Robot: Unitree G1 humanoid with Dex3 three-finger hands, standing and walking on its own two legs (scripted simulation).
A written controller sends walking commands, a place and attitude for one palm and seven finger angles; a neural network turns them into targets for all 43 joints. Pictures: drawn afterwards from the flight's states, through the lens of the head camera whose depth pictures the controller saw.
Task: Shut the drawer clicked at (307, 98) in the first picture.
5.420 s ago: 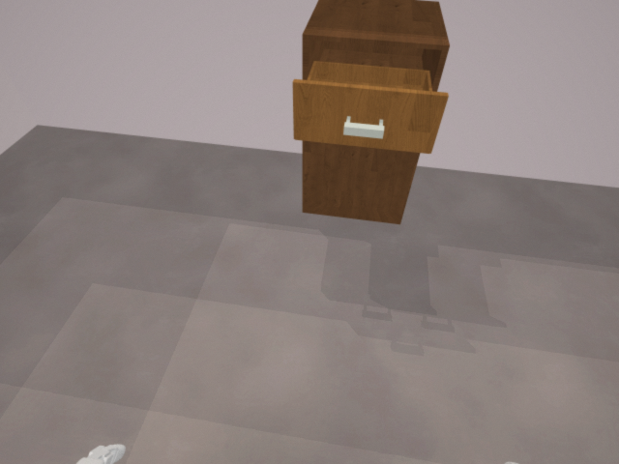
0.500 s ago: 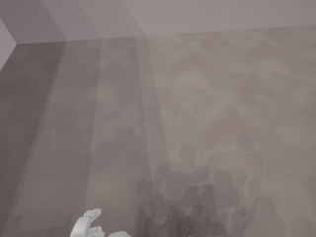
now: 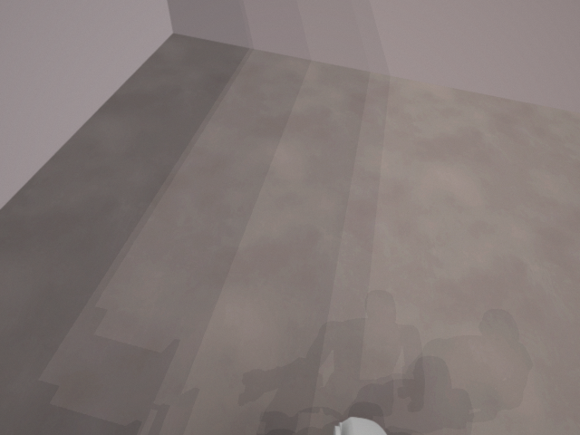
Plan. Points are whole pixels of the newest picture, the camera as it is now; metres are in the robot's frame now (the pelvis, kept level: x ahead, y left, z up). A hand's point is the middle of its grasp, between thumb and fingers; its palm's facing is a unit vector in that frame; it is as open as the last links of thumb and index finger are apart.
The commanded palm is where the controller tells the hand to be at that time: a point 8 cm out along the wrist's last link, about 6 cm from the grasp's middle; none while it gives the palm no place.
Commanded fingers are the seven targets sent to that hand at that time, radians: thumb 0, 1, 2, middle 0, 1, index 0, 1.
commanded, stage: turn to face it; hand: left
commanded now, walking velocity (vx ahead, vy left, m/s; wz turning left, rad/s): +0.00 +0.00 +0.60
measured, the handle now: out of the picture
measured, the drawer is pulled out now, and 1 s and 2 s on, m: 0.30 0.30 0.30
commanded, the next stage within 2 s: none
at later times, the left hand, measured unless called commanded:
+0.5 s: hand out of the picture -0.02 +0.13 -0.14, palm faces +0.34 -0.90 -0.27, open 7.4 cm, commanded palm none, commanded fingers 0.00 0.90 0.90 -0.20 -0.30 -0.20 -0.30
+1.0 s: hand out of the picture -0.13 +0.18 -0.17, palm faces +0.62 -0.74 -0.25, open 7.4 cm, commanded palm none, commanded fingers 0.00 0.90 0.90 -0.20 -0.30 -0.20 -0.30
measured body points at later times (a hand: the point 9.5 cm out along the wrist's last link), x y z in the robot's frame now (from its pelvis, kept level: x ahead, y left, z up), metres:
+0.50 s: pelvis -0.03 -0.08 +0.00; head +0.00 -0.10 +0.45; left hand -0.03 +0.17 -0.12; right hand +0.12 -0.32 -0.15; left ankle -0.09 +0.08 -0.64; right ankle +0.00 -0.17 -0.74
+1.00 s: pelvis -0.06 -0.04 +0.00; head -0.05 +0.00 +0.45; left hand -0.16 +0.22 -0.15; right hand +0.17 -0.19 -0.13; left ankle -0.11 +0.04 -0.74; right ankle +0.03 -0.18 -0.66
